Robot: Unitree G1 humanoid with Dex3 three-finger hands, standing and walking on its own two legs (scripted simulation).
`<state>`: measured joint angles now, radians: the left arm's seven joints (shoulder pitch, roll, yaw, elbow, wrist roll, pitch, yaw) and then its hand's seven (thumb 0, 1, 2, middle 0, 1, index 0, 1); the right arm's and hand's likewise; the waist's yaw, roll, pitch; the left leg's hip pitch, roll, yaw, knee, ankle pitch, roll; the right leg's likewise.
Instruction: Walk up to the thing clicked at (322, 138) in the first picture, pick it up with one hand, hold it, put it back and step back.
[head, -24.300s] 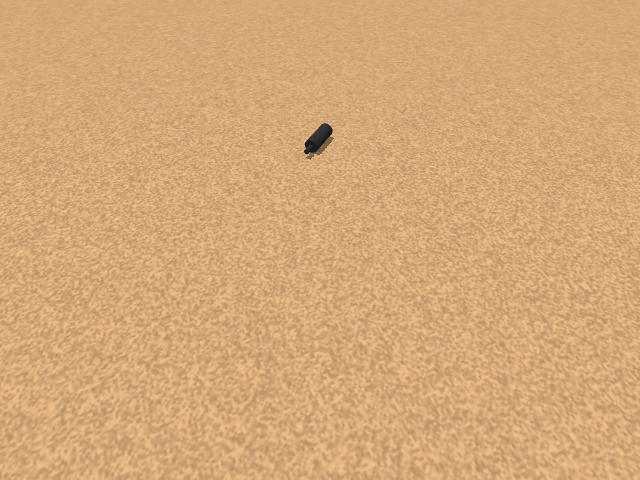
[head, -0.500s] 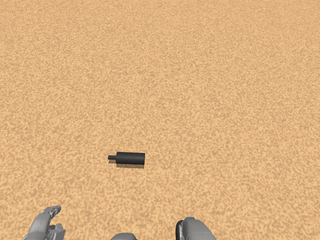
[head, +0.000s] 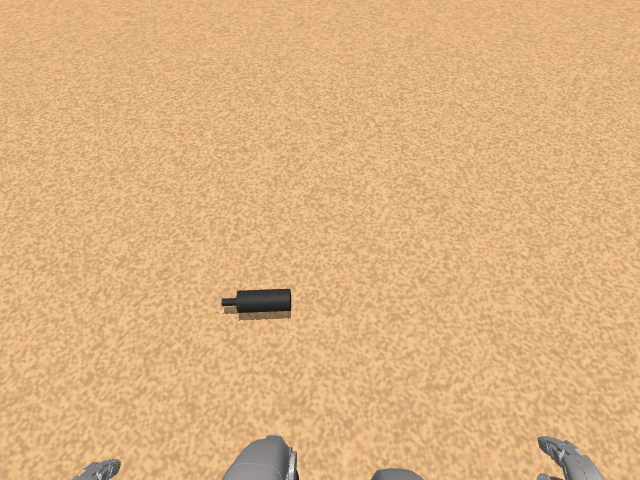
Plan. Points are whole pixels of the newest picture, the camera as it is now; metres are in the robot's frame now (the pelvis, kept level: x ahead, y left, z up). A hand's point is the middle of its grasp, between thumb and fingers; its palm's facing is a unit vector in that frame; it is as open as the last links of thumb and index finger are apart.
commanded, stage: walk up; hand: left
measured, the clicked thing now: (256, 301) +0.67 +0.24 -0.72
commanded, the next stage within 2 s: stand in 1.78 s
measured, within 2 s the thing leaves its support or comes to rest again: neither
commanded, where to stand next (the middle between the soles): +0.30 -0.02 m, yaw +4 degrees
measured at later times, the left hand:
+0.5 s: hand out of the picture -0.07 +0.26 -0.15, palm faces +0.04 -0.95 -0.30, open 7.4 cm
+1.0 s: hand out of the picture -0.10 +0.26 -0.14, palm faces +0.07 -0.92 -0.37, open 7.4 cm
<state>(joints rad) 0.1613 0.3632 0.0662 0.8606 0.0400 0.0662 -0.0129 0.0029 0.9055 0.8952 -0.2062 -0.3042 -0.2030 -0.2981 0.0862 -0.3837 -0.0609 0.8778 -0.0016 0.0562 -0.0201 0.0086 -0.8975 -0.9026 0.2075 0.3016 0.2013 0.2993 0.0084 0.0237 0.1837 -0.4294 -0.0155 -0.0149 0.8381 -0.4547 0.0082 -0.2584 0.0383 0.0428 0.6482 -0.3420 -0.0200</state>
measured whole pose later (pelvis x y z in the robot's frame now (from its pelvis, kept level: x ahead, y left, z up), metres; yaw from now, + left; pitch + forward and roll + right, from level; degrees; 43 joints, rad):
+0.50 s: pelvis -0.13 -0.01 +0.01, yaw +2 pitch -2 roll -1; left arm 0.21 0.41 0.09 0.84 0.03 0.09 -0.02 0.00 0.91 0.90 -0.21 -0.30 -0.20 -0.30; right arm 0.20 -0.34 -0.05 0.87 -0.04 -0.02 -0.02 0.01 -0.89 -0.90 0.21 0.30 0.20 0.30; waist 0.02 -0.09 0.13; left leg -0.25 0.02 0.00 0.55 -0.26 0.01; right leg -0.35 0.04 0.17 0.97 -0.42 0.02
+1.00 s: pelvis -0.15 -0.02 +0.00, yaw +3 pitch -3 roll +1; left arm 0.22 0.39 0.06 0.92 0.01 0.01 -0.01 0.00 0.90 0.90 -0.21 -0.30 -0.20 -0.30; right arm 0.24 -0.34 -0.05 0.96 -0.03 -0.03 0.02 0.01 -0.90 -0.90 0.21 0.30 0.20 0.30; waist 0.02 -0.03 0.11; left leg -0.27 -0.03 0.01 0.57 -0.23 0.02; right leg -0.22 -0.04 0.04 0.75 -0.46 -0.01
